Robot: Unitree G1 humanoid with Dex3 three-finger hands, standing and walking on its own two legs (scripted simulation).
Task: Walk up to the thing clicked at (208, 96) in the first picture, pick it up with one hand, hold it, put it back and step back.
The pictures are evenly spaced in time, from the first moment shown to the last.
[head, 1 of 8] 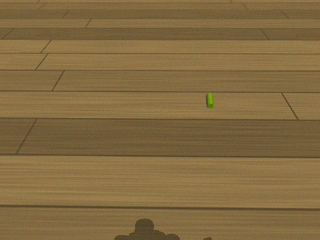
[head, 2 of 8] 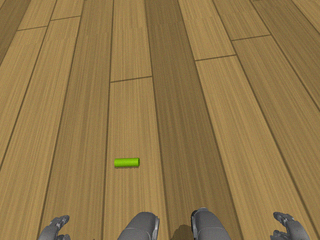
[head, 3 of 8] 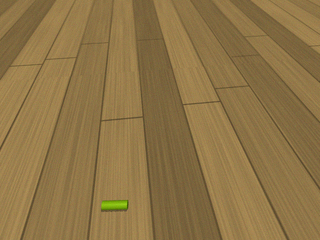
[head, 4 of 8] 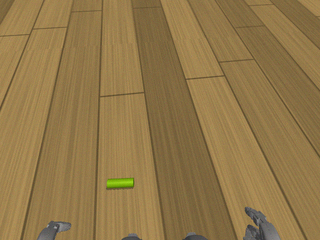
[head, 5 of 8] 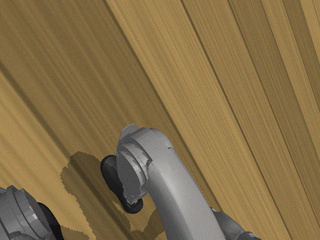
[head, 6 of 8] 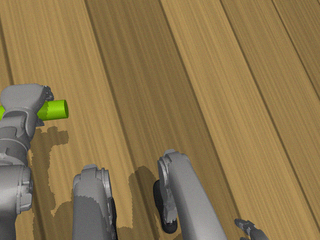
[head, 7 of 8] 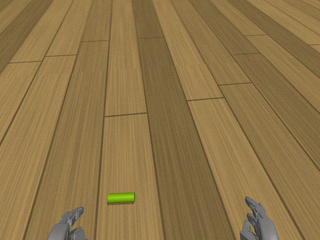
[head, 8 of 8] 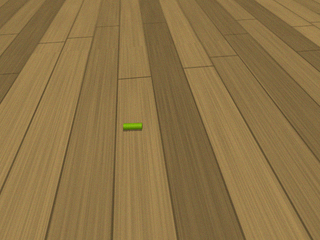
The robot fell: no
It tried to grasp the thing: yes
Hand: left
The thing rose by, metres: 0.67
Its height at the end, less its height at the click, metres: +0.00
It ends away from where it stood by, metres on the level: 0.02
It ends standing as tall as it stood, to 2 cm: yes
